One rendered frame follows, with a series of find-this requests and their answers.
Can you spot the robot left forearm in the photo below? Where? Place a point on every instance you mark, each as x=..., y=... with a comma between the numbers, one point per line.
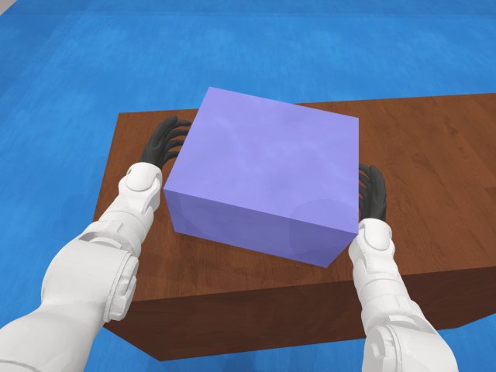
x=126, y=222

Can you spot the robot right upper arm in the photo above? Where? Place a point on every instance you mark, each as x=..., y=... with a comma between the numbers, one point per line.
x=391, y=348

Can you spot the robot left hand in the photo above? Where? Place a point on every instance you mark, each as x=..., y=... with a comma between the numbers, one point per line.
x=156, y=150

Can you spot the carton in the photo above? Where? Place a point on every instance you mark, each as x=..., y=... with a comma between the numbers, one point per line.
x=268, y=176

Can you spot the robot right hand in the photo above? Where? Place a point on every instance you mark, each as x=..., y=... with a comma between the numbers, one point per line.
x=374, y=203

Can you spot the pedestal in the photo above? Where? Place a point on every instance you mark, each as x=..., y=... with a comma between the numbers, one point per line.
x=196, y=297

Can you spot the robot left upper arm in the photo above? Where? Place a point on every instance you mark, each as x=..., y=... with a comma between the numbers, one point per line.
x=89, y=285

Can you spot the robot right forearm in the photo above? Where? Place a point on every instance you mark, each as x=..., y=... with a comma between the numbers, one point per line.
x=381, y=291

